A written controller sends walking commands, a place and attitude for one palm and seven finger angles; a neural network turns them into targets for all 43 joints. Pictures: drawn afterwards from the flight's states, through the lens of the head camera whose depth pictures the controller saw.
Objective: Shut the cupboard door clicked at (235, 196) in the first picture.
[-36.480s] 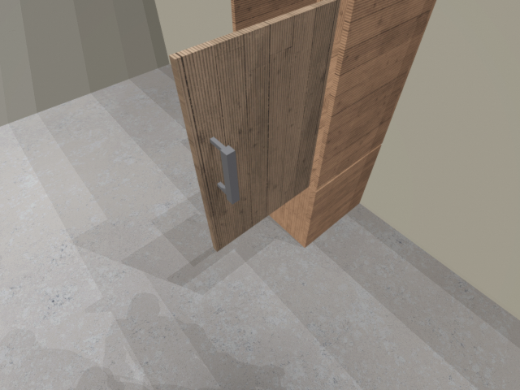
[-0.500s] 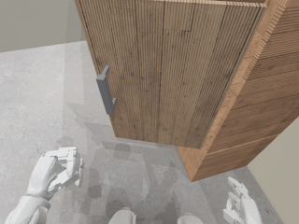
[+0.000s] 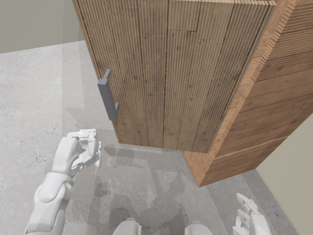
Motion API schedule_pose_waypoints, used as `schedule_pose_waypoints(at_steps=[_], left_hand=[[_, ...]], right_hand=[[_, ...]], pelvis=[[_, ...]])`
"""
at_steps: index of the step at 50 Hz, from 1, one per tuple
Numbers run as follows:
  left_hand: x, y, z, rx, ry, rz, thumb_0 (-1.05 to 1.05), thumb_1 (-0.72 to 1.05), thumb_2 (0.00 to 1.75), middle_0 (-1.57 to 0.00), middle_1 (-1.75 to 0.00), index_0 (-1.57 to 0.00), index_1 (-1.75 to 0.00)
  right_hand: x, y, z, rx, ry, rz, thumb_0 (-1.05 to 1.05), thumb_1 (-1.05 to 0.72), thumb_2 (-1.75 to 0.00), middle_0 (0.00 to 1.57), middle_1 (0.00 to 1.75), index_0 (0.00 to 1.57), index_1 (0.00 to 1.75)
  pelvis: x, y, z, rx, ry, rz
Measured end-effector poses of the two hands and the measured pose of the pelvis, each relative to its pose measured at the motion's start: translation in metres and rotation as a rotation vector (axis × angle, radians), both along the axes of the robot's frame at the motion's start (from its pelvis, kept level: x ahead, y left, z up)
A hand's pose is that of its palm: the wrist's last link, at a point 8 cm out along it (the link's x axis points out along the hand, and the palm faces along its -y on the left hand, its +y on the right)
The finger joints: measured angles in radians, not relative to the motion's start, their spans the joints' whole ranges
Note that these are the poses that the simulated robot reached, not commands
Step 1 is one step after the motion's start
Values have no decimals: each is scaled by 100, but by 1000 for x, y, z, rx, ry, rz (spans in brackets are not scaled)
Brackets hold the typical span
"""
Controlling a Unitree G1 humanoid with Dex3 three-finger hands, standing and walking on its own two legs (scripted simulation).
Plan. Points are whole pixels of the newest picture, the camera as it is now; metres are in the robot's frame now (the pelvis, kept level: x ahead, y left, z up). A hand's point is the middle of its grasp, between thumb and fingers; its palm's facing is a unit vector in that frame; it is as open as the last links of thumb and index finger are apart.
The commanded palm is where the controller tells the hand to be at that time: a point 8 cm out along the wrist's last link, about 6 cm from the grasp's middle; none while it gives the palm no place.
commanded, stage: bring the fist close to the handle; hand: left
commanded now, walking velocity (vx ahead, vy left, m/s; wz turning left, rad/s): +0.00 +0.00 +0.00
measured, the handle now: (110, 96) +0.48 +0.16 +0.07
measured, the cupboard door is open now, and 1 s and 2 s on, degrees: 65 65 49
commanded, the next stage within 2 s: push the door shut along its arc in 0.88 s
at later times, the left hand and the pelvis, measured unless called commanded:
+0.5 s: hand (111, 126) +0.37 +0.13 +0.08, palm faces -0.12 -0.99 -0.04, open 3.1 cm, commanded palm +0.35 +0.19 +0.07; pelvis +0.00 -0.01 +0.00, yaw +0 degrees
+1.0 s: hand (111, 124) +0.37 +0.14 +0.07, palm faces -0.12 -0.99 -0.02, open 3.1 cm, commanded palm +0.35 +0.19 +0.07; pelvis +0.00 -0.01 +0.00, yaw -1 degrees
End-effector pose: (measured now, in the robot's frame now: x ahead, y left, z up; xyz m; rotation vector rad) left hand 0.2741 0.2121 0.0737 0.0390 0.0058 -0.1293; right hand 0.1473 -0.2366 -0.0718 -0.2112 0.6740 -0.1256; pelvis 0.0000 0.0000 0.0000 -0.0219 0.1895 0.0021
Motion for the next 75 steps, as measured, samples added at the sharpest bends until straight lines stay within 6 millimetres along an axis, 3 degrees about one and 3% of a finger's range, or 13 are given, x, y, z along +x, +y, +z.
schedule_pose_waypoints(at_steps=[18, 27, 39, 54, 63, 75], left_hand=[[52, -19, 2, -4, -8, 3, 2, 90, 90, -131, -150, -130, -150], [83, -24, 5, -2, -15, 7, 2, 90, 90, -130, -150, -130, -150], [83, -18, -1, -6, 1, 27, 2, 90, 90, -130, -150, -130, -150], [85, -20, 0, -17, -9, -5, 2, 90, 90, -130, -150, -130, -150], [113, -13, 5, -12, -11, -53, 2, 90, 90, -131, -150, -130, -150], [143, -22, 1, 3, 25, -123, -2, 93, 95, -131, -150, -130, -150]], right_hand=[[-6, -18, -10, 4, 92, -30, 1, -90, -90, 20, 30, 21, 30], [-19, -27, -19, 6, 153, -54, 1, -90, -90, 20, 30, 21, 30], [-37, -34, -22, 7, 222, -93, 1, -90, -90, 20, 30, 20, 30], [-26, -26, -18, 1, 194, -76, 1, -91, -90, 20, 30, 20, 30], [-32, -23, -23, -17, 217, -76, 1, -90, -90, 20, 30, 21, 30], [-68, -25, -39, -31, 336, -100, 1, -90, -90, 20, 30, 21, 30]], pelvis=[[4, -10, 3, 17, 15, -8], [2, -15, 2, 22, 30, -12], [4, -16, 5, 30, 32, -24], [2, -11, 4, 23, 31, -19], [-3, -7, -1, 12, 46, -12], [-10, -2, -9, 5, 84, -6]])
